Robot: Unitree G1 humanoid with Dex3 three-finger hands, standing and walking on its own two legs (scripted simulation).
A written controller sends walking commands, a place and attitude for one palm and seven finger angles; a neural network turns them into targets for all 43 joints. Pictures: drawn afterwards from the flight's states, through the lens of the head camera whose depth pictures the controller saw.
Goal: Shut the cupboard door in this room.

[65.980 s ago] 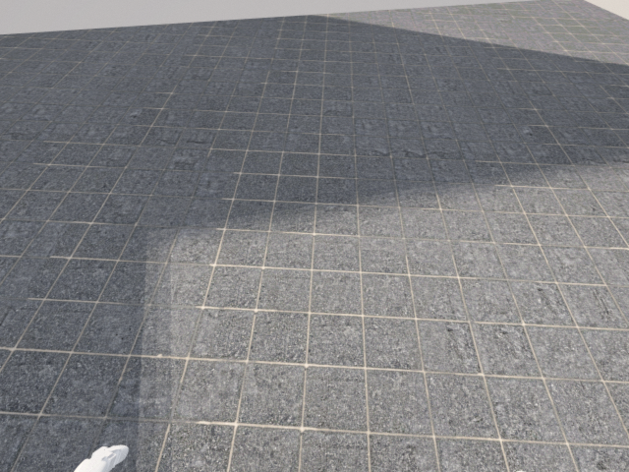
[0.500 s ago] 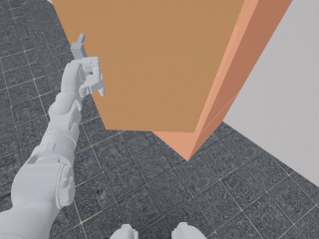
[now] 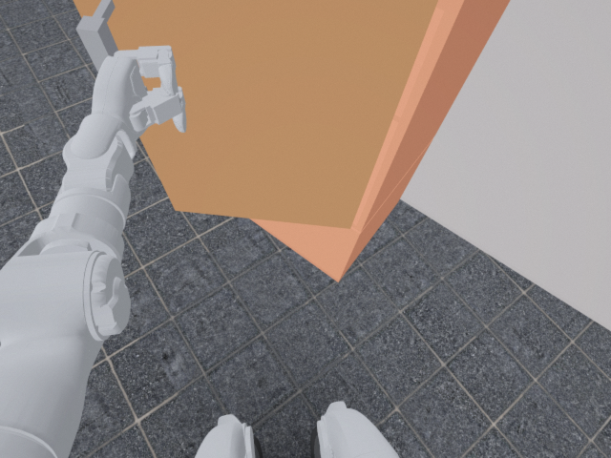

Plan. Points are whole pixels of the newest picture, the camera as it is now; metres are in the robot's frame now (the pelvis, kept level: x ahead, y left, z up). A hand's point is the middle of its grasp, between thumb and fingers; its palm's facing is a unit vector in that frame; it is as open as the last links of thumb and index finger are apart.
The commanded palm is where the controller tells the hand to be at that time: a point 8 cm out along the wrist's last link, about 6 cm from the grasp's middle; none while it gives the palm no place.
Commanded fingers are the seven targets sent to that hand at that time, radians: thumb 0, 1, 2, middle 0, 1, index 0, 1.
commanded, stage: push the door shut along its arc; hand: left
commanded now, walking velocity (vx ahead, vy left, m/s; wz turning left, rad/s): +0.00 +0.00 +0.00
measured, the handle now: (121, 66) +0.61 +0.16 +0.11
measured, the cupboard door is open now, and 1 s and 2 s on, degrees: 32 21 20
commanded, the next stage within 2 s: pull the fist back off the door in 0.76 s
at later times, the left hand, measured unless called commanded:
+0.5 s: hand (197, 71) +0.58 +0.07 +0.12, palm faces -0.33 -0.94 -0.03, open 3.0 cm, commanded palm +0.59 +0.10 +0.11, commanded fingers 0.00 0.90 0.90 -1.30 -1.50 -1.30 -1.50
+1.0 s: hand (219, 49) +0.62 +0.04 +0.12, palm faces -0.03 -0.99 +0.12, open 3.2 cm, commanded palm +0.60 +0.06 +0.11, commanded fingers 0.00 0.90 0.90 -1.30 -1.50 -1.30 -1.50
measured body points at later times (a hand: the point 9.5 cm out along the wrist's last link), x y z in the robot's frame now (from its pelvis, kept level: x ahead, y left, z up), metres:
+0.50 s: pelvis +0.00 +0.00 -0.01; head +0.16 +0.00 +0.41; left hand +0.59 +0.12 +0.12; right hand -0.05 -0.27 -0.11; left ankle +0.02 +0.09 -0.68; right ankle +0.01 -0.11 -0.68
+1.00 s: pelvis +0.00 -0.01 -0.03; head +0.18 +0.00 +0.38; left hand +0.62 +0.09 +0.11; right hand -0.07 -0.26 -0.12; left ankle +0.02 +0.09 -0.68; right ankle +0.01 -0.11 -0.68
